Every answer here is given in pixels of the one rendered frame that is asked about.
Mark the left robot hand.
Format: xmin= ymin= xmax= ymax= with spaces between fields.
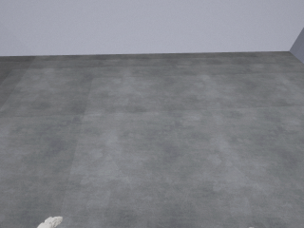
xmin=37 ymin=217 xmax=63 ymax=228

